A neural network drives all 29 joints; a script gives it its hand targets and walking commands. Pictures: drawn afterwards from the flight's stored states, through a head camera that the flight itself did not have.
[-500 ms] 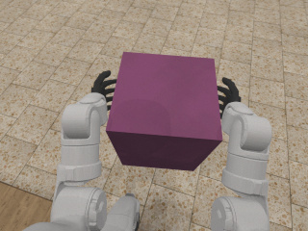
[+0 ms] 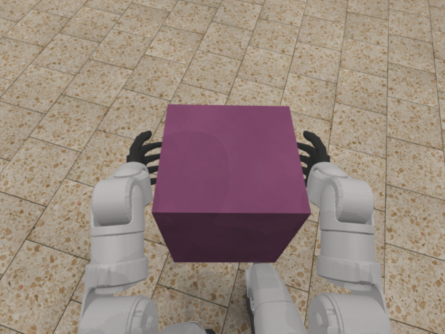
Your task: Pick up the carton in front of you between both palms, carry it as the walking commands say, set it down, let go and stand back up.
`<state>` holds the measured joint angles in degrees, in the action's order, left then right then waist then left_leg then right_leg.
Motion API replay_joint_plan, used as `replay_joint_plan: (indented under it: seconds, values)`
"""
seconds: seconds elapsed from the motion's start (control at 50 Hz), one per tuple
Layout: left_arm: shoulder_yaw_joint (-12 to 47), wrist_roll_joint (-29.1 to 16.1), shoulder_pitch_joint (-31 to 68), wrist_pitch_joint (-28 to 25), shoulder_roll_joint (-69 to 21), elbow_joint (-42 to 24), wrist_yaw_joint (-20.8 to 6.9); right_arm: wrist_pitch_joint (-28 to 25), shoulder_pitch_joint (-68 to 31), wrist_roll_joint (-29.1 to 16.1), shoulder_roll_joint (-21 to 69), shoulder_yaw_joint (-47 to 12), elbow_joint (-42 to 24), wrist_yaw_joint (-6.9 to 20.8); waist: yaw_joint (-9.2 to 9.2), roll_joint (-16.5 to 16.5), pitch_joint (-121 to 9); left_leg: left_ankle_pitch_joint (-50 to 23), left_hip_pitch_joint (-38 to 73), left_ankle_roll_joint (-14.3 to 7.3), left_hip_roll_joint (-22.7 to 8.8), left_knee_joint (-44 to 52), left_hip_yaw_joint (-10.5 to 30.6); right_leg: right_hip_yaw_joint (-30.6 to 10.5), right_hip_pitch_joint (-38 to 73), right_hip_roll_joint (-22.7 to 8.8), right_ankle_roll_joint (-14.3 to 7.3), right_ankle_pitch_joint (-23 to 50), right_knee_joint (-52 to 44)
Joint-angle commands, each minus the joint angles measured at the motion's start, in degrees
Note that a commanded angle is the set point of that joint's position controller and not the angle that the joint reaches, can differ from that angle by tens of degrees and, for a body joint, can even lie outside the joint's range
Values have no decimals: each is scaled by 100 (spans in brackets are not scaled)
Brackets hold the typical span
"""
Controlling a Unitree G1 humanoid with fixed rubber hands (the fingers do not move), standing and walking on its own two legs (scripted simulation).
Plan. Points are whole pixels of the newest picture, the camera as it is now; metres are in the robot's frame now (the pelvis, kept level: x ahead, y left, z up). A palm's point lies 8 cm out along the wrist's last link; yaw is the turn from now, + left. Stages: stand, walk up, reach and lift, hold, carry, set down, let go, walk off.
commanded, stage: carry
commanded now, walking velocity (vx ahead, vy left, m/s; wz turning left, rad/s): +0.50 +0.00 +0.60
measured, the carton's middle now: (226, 191) +0.35 -0.04 -0.03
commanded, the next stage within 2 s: none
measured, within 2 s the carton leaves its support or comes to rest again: neither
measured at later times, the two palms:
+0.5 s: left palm (52, 30) +0.61 +0.26 +0.12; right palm (212, 2) +0.69 -0.03 +0.12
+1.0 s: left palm out of the picture +0.94 +0.15 +0.07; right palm out of the picture +0.93 -0.15 +0.08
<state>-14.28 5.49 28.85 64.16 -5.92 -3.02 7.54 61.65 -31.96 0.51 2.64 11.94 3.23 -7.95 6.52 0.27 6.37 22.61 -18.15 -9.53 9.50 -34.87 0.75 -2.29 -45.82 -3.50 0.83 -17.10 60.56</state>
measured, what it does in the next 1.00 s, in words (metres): walks ahead: right foot, then left foot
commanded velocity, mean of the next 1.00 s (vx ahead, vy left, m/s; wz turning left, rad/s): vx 0.50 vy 0.00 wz -0.34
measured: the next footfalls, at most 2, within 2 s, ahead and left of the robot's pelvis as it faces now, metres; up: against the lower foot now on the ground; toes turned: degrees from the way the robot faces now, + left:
right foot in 0.12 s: +0.29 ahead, -0.12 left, +0.00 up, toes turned +3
left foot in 0.46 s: +0.41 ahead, +0.14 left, +0.00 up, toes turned +19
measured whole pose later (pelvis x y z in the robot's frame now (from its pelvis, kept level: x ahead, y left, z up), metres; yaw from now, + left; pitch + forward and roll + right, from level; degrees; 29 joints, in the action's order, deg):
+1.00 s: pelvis +0.67 +0.01 +0.01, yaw -5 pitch +2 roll -2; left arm -5.3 6.6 8.2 68.6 -7.6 -15.5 5.2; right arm 67.8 -8.0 6.2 7.5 7.1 -15.5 -4.7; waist -2.3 1.2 -3.7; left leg 24.6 -21.1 4.4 -6.4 -73.5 -3.5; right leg 11.1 -20.8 5.3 -8.6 -10.5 28.1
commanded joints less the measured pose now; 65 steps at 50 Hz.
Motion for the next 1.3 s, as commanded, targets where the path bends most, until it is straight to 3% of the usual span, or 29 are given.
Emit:
replay_joint_plan:
  seconds: [0.0,0.04,0.08,0.1,0.12,0.14,0.2,0.24,0.28,0.34,0.42,0.44,0.46,0.48,0.5,0.54,0.56,0.6,0.72,0.76,0.82,0.84,0.86,0.88,0.9,0.96,1.02,1.14,1.28]
  values:
    - [4310,-1756,3401,-516,-5633,-320,-1104,-158,-3728,-2598,6725,-4594,-813,1649,-66,308,-3723,-6260,2939,-268,-1316,-37,1414,482,277,457,-33,809,-1355]
    - [4522,-1781,3246,-634,-5600,-339,-1150,-282,-3379,-2479,6600,-4644,-679,1671,-87,475,-3655,-6570,2787,35,-1041,-327,1108,832,1070,764,-74,1410,-2577]
    - [4743,-1861,3149,-717,-5574,-398,-1217,-386,-3024,-2373,6408,-4682,-570,1662,-503,551,-3928,-6328,1421,408,-1012,-1369,666,915,3644,662,-188,2619,-3491]
    - [4790,-1912,2987,-752,-5532,-388,-1255,-424,-3126,-2322,6305,-4717,-624,1663,-951,243,-4162,-4562,95,590,-1003,-2391,516,157,5432,-255,-466,3583,-3545]
    - [4727,-1918,3012,-779,-5293,-365,-1274,-392,-3049,-2271,6329,-4746,-590,1688,-888,-1376,-4851,759,-1796,960,-351,-4053,168,-2230,7443,-2257,-1370,6156,-2692]
    - [4671,-1989,2668,-766,-5250,-130,-1274,-342,-2772,-2222,6170,-4628,-493,1679,-981,-1528,-5268,921,-2330,951,-440,-4990,411,-3334,7710,-2553,-1893,4900,-3104]
    - [4997,-2412,3387,-694,-5571,-758,-1327,-314,-2998,-2109,5956,-4484,-843,1590,-883,-198,-3747,59,-2598,834,-1094,-3730,272,-1865,6179,-1855,-1182,2851,-3762]
    - [5069,-2635,3561,-579,-5564,-904,-1371,-239,-2807,-1980,5810,-4376,-852,1502,-834,-344,-3357,153,-1931,898,-1083,-2383,5,-1107,5409,-1600,-927,2256,-4182]
    - [5052,-2775,3414,-424,-5474,-919,-1449,-151,-2409,-1759,5709,-4262,-748,1400,-833,-689,-3217,332,-1539,901,-918,-1198,-333,-570,5149,-1449,-925,2822,-4276]
    - [4926,-2871,3037,-166,-5391,-790,-1618,-6,-1863,-1374,5567,-4073,-698,1253,-841,-1216,-3088,-806,-739,932,-625,384,-904,186,4871,-1040,-652,3452,-4162]
    - [4785,-2828,2562,85,-5369,-652,-1802,213,-1469,-1060,5488,-3973,-912,1230,-698,-834,-3094,-1867,1624,942,-871,1625,-1153,770,3595,-723,-365,2655,-3273]
    - [4748,-2780,2496,146,-5309,-662,-1828,288,-1330,-1025,5464,-3961,-963,1251,-592,-582,-3224,-1479,2566,799,-1473,1488,-644,894,2781,-627,-202,1846,-2535]
    - [4737,-2773,2486,230,-5329,-725,-1855,363,-1222,-952,5299,-3896,-1022,1272,-496,803,-3315,-1246,3292,380,-3001,1789,1354,1170,1524,-224,38,-50,-1015]
    - [4707,-2776,2568,325,-5337,-850,-1875,392,-1246,-915,5293,-3928,-1080,1287,-461,1465,-3120,-1474,3657,-295,-3730,1912,2478,822,346,84,-18,-1482,-114]
    - [4737,-2767,2577,364,-5386,-976,-1888,427,-1282,-1015,5400,-4032,-1404,1307,-472,1156,-2873,-1584,3350,-326,-3770,1959,2259,379,60,-229,-157,-1507,468]
    - [4677,-2673,2253,405,-5482,-1079,-1876,521,-1412,-1258,5717,-4273,-1910,1366,-504,332,-2532,-2179,2776,107,-3391,2117,1190,269,191,-433,-217,-827,328]
    - [4659,-2590,2023,427,-5485,-1148,-1830,565,-1361,-1427,5925,-4371,-2023,1420,-521,321,-2477,-2429,2623,353,-3239,2213,684,301,355,-467,-183,-445,-46]
    - [4692,-2349,1525,428,-5482,-1326,-1715,625,-1036,-1646,6077,-4486,-2139,1567,-529,638,-2468,-3039,2687,611,-2984,2208,-17,577,514,-231,-113,14,-498]
    - [4787,-1807,648,369,-5399,-1835,-1490,659,-470,-2023,5904,-4656,-2307,1926,-510,979,-1972,-4262,2553,758,-2598,2092,-1439,1272,949,160,-260,1081,-2277]
    - [4831,-1868,642,411,-5302,-1999,-1472,688,-445,-2059,5752,-4668,-2472,1942,-539,1128,-1876,-5500,2452,879,-2548,1856,-1821,1641,1601,473,-408,1502,-2781]
    - [4891,-1944,467,468,-5200,-2035,-1493,742,-279,-1988,5523,-4613,-2616,1934,-705,1487,-2458,-7135,2479,1160,-2584,264,-2215,1990,3092,939,-664,1580,-3015]
    - [4914,-1986,528,483,-5200,-2042,-1525,747,-249,-1949,5497,-4631,-2604,1935,-846,1285,-2760,-6599,2028,1294,-2439,-847,-2337,1930,4186,1015,-746,1840,-3548]
    - [4930,-2050,533,509,-5224,-2004,-1566,741,-350,-1870,5435,-4635,-2577,1937,-996,742,-2882,-4350,760,1413,-2273,-2141,-1986,1150,5426,576,-815,1661,-3509]
    - [4872,-2002,519,493,-5134,-1777,-1623,792,-280,-1832,5515,-4691,-2594,1917,-747,-916,-3145,314,-1370,1703,-1410,-3904,-1562,-1885,6810,-1316,-1880,2762,-3442]
    - [4885,-2081,263,478,-5154,-1636,-1672,791,6,-1750,5432,-4586,-2339,1895,-845,-759,-3302,761,-2019,1663,-1034,-4913,-467,-3044,6733,-1567,-2400,2612,-4145]
    - [5122,-2314,633,350,-5636,-1712,-1788,624,-207,-1655,5910,-4650,-2315,1868,-775,53,-2710,140,-1989,1274,-1847,-4139,92,-1707,5139,-1247,-1828,2940,-4329]
    - [5216,-2459,774,251,-5748,-1862,-1853,453,-16,-1546,6144,-4671,-2208,1797,-702,-77,-2657,-163,-1293,1353,-1885,-2685,-156,-939,4133,-908,-1491,1860,-4789]
    - [5093,-2419,387,221,-5374,-2030,-1883,379,142,-1509,5987,-4831,-2481,1641,-731,-508,-2321,-1425,-1852,1614,-1654,-766,-518,-656,4667,-521,-1312,2768,-4789]
    - [4779,-2155,77,509,-4852,-2140,-1745,715,18,-1673,5442,-4820,-2752,1624,-840,-739,-1956,-1821,-1608,1437,-1218,411,-739,-638,5081,-430,-1089,4369,-4190]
